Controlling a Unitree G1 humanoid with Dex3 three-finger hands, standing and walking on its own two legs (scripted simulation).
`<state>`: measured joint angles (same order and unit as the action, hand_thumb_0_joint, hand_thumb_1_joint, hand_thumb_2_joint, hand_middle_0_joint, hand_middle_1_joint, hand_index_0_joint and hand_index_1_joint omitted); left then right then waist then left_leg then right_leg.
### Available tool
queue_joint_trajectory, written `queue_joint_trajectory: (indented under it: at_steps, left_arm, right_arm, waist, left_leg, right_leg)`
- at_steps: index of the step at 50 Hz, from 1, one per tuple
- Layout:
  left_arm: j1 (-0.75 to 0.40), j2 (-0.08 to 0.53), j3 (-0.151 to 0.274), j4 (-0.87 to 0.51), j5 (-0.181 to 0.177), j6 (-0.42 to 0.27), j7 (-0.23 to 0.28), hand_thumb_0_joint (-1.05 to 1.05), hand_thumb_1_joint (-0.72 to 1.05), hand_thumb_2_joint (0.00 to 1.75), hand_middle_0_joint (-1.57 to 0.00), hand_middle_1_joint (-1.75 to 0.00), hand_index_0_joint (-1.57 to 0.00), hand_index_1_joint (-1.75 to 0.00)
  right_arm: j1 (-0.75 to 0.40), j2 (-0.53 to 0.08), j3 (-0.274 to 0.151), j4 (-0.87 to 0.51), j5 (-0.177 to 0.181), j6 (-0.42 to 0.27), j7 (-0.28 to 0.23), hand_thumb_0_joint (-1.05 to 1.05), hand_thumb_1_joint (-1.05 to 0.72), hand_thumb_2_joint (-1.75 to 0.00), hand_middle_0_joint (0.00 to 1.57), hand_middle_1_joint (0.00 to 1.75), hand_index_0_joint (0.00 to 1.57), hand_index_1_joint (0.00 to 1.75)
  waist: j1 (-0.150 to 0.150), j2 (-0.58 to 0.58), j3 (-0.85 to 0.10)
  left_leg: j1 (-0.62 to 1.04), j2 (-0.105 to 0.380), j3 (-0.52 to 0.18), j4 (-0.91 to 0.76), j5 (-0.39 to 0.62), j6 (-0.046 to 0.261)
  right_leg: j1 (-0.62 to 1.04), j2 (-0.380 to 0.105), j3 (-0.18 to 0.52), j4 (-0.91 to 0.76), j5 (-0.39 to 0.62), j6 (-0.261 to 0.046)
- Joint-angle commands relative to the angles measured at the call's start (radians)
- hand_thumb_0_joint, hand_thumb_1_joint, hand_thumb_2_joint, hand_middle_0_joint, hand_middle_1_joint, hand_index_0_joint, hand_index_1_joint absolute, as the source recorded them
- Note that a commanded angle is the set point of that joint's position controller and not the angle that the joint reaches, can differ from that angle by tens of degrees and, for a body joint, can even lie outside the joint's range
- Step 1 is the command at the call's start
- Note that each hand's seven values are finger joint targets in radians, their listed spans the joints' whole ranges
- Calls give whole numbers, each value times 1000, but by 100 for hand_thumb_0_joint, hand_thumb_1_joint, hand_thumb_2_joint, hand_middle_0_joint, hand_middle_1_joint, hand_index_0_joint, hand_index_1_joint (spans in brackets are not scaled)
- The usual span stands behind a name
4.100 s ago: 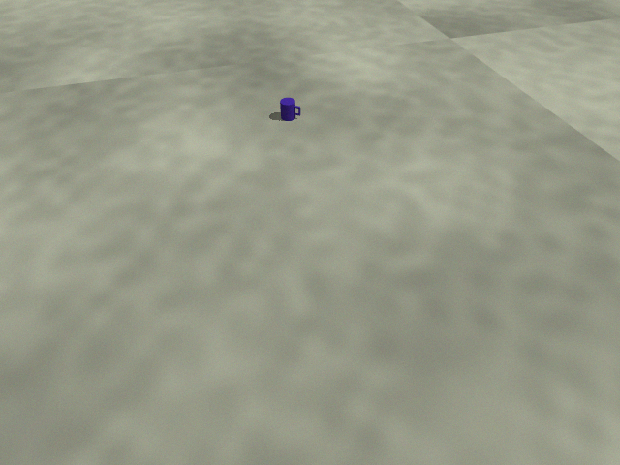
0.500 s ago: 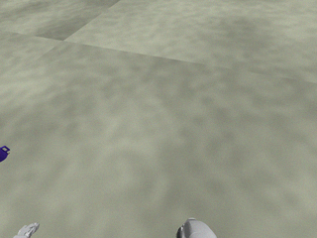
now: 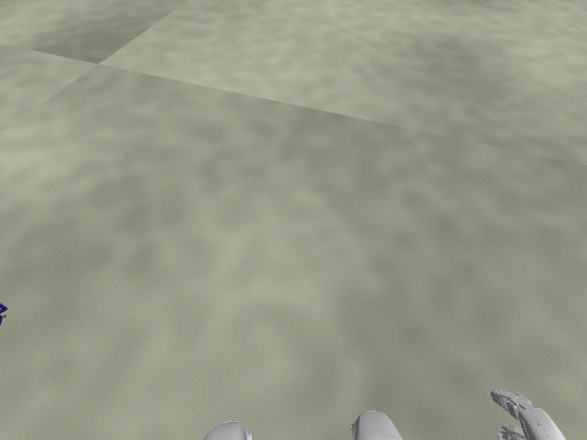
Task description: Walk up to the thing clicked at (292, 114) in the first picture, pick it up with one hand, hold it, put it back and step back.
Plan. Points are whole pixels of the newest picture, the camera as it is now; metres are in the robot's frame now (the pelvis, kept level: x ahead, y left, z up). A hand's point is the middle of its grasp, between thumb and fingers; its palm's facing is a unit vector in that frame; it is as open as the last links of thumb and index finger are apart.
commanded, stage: walk up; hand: left
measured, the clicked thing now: out of the picture +0.60 +1.06 -0.67
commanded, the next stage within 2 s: none
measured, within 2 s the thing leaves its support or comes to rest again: neither
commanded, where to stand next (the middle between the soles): +0.14 +1.11 m, yaw -34 degrees
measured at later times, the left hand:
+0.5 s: hand out of the picture +0.22 +0.50 -0.07, palm faces -0.12 -0.77 -0.63, open 7.4 cm
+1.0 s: hand out of the picture +0.28 +0.69 -0.11, palm faces -0.35 -0.78 -0.53, open 7.4 cm
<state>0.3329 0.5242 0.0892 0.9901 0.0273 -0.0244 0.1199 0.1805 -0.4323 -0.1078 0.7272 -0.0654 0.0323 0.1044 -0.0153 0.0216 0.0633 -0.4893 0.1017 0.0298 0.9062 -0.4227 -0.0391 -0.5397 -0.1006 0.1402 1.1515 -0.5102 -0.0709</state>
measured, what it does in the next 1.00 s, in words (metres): steps to the left, turning right: right foot, then left foot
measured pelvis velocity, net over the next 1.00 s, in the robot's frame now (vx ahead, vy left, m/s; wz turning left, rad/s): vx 0.12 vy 0.44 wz -0.31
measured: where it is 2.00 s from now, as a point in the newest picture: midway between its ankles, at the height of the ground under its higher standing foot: outside the picture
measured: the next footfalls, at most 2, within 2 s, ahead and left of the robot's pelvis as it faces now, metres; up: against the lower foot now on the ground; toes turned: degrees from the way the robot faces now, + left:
right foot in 0.26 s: +0.18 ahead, +0.01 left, +0.00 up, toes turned -12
left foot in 0.64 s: +0.19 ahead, +0.46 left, +0.00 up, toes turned -10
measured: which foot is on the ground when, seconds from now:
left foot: down 0.00-0.26, up 0.28-0.62, down 0.64-1.00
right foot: up 0.00-0.24, down 0.26-0.66, up 0.68-0.98, down 1.00-1.00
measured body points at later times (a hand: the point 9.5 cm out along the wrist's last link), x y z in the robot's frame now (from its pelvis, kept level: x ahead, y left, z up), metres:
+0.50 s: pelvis +0.09 +0.20 +0.01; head +0.10 +0.14 +0.46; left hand +0.22 +0.53 -0.03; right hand +0.15 -0.13 -0.12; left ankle +0.14 +0.39 -0.62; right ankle +0.14 +0.02 -0.69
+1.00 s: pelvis +0.12 +0.44 +0.01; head +0.16 +0.39 +0.45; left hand +0.29 +0.73 -0.08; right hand +0.07 +0.11 -0.11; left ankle +0.15 +0.46 -0.69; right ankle +0.14 +0.35 -0.70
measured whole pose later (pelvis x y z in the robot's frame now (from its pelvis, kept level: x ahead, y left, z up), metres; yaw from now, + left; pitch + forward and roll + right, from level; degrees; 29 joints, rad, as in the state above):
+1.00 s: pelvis +0.12 +0.44 +0.01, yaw -18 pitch +0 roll +0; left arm 0.31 0.39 0.03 0.85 0.00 -0.04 0.10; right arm 0.31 -0.43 -0.11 0.65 -0.09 0.10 0.05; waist -0.09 0.08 0.12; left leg -0.40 -0.05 0.19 0.80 -0.41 0.13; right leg -0.45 0.02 -0.10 0.78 -0.33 -0.07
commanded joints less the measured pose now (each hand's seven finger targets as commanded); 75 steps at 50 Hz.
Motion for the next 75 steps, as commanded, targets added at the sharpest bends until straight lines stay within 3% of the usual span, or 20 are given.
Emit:
queue_joint_trajectory:
  at_steps: [1, 8, 11, 13, 16, 22, 29, 31, 33, 35, 38, 45, 49, 51, 53, 58, 65, 68, 71, 75]
  left_arm:
    - [4, 195, 32, -52, -54, -54, 8, 0, 90, 90, -20, -30, -20, -30]
    - [46, 128, 16, -98, -47, -37, -10, 0, 90, 90, -20, -30, -20, -30]
    - [284, 148, 50, -60, -36, -34, 3, 0, 90, 90, -20, -30, -20, -30]
    - [345, 266, 96, -84, -8, -33, 26, 0, 90, 90, -20, -30, -20, -30]
    - [26, 264, 77, -226, -26, -39, 41, 0, 90, 90, -20, -30, -20, -30]
    - [-60, 250, 86, -237, 11, -61, 4, 0, 90, 90, -20, -30, -20, -30]
    - [-5, 324, 114, -235, 29, -59, -16, 0, 90, 90, -20, -30, -20, -30]
    - [-92, 296, 96, -255, 23, -53, -12, 0, 90, 90, -20, -30, -20, -30]
    - [-71, 77, 29, -251, 4, -37, 5, 0, 90, 90, -20, -30, -20, -30]
    - [-82, 143, 22, -236, -6, -41, 44, 0, 90, 90, -20, -30, -20, -30]
    - [10, 191, 46, -138, -45, -40, 19, 0, 90, 90, -20, -30, -20, -30]
    - [66, 126, 26, -162, -44, -24, -2, 0, 90, 90, -20, -30, -20, -30]
    - [269, 154, 50, -120, -23, -30, 10, 0, 90, 90, -20, -30, -20, -30]
    - [182, 239, 73, -199, 3, -34, 18, 0, 90, 90, -20, -30, -20, -30]
    - [46, 259, 76, -255, -16, -47, 37, 0, 90, 90, -20, -30, -20, -30]
    - [-48, 222, 71, -253, 0, -55, 11, 0, 90, 90, -20, -30, -20, -30]
    - [13, 308, 103, -231, 30, -42, -13, 0, 90, 90, -20, -30, -20, -30]
    - [-64, 264, 79, -251, 15, -28, -9, 0, 90, 90, -20, -30, -20, -30]
    - [-153, 156, 37, -253, 3, -27, 37, 0, 90, 90, -20, -30, -20, -30]
    - [13, 173, 50, -150, -48, -29, 6, 0, 90, 90, -20, -30, -20, -30]
  right_arm:
    - [22, -275, -80, -79, -1, -23, -58, 0, -90, -90, 20, 30, 20, 30]
    - [33, -193, -60, -127, -19, -9, -61, 0, -90, -90, 20, 30, 20, 30]
    - [-83, -195, -60, -195, -13, 6, -54, 0, -90, -90, 20, 30, 20, 30]
    - [6, -110, -34, -212, 3, 6, -49, 0, -90, -90, 20, 30, 20, 30]
    - [109, -250, -84, -162, -7, 52, -69, 0, -90, -90, 20, 30, 20, 30]
    - [118, -220, -67, -106, -15, 58, -9, 0, -90, -90, 20, 30, 20, 30]
    - [51, -217, -73, -123, -5, 56, 4, 0, -90, -90, 20, 30, 20, 30]
    - [206, -230, -93, -73, -9, 42, -9, 0, -90, -90, 20, 30, 20, 30]
    - [303, -340, -120, -59, -46, 17, -38, 0, -90, -90, 20, 30, 20, 30]
    - [96, -426, -127, -107, -11, 10, -58, 0, -90, -90, 20, 30, 20, 30]
    - [11, -248, -82, -140, -24, 6, -69, 0, -90, -90, 20, 30, 20, 30]
    - [88, -187, -64, -175, -27, 15, -74, 0, -90, -90, 20, 30, 20, 30]
    - [-9, -156, -46, -233, -10, 37, -64, 0, -90, -90, 20, 30, 20, 30]
    - [151, -143, -39, -207, -4, 44, -64, 0, -90, -90, 20, 30, 20, 30]
    - [113, -245, -78, -206, -21, 62, -86, 0, -90, -90, 20, 30, 20, 30]
    - [108, -216, -72, -143, -11, 62, -32, 0, -90, -90, 20, 30, 20, 30]
    - [55, -201, -66, -143, 6, 69, -23, 0, -90, -90, 20, 30, 20, 30]
    - [240, -222, -90, -76, -2, 52, -30, 0, -90, -90, 20, 30, 20, 30]
    - [118, -442, -119, -110, 4, 33, -60, 0, -90, -90, 20, 30, 20, 30]
    - [-40, -244, -67, -154, -11, 26, -81, 0, -90, -90, 20, 30, 20, 30]
  waist:
    - [-66, 265, -51]
    - [-63, 182, -120]
    - [99, 66, -168]
    - [132, -269, -224]
    - [-3, -25, -134]
    - [-42, -127, -31]
    - [12, -255, -56]
    - [-96, -179, -124]
    - [-166, 374, -67]
    - [-98, 387, -29]
    - [-46, 196, 0]
    - [-62, 191, -102]
    - [83, 31, -137]
    - [26, -178, -179]
    - [16, -73, -99]
    - [-30, -79, -11]
    - [40, -262, -54]
    - [-73, -147, -139]
    - [-114, 378, -13]
    - [-13, 154, 40]
  left_leg:
    - [304, 152, -269, -495, 266, 104]
    - [368, 142, -87, -374, 768, 210]
    - [92, 45, 51, -98, 777, 93]
    - [-343, -96, 8, 273, -111, -7]
    - [-306, -22, -232, 623, -119, -43]
    - [-99, -3, -140, 377, 74, 31]
    - [0, -17, -26, 57, -90, 46]
    - [224, -26, -30, -174, -2, 74]
    - [316, 141, -400, -519, -12, 71]
    - [177, 270, -652, -612, 15, 205]
    - [204, 104, -288, -413, 310, 144]
    - [327, 114, -173, -331, 628, 188]
    - [-23, 28, -48, -86, 492, 75]
    - [-304, -69, -118, 349, -178, -36]
    - [-300, 3, -248, 586, -176, -30]
    - [-89, -46, -153, 501, 44, 43]
    - [-21, -30, -16, 83, -148, 44]
    - [259, -76, 3, -212, -37, 71]
    - [59, 276, -683, -586, -32, 290]
    - [74, 103, -288, -380, 237, 225]
  right_leg:
    - [-298, 26, -63, 73, 114, 7]
    - [-43, 50, -240, -287, 195, 38]
    - [410, 65, -240, -583, 436, -20]
    - [772, -233, 220, -673, 525, -149]
    - [390, -445, 498, -824, 141, -325]
    - [51, -125, 31, -732, 38, -115]
    - [32, -140, 85, -687, 16, -133]
    - [-74, -124, 42, -514, 87, -85]
    - [-402, 228, -188, 63, -189, 33]
    - [-382, 140, -29, 166, -102, -13]
    - [-294, 116, -43, 106, 67, 18]
    - [-45, 84, -173, -235, 122, 30]
    - [467, 41, -147, -593, 358, -37]
    - [575, -354, 446, -705, 291, -221]
    - [322, -497, 603, -788, 258, -364]
    - [23, -161, 119, -696, 77, -152]
    - [84, -120, 86, -648, 66, -133]
    - [-56, -72, -3, -425, 154, -50]
    - [-306, 169, -73, 166, -138, 11]
    - [-204, 142, -76, 170, 51, 15]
